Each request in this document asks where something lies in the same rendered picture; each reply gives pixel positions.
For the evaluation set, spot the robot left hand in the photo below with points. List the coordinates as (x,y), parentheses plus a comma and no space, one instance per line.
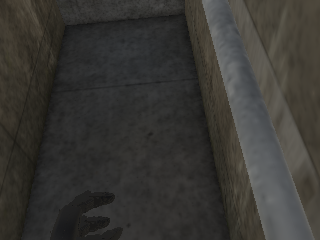
(71,225)

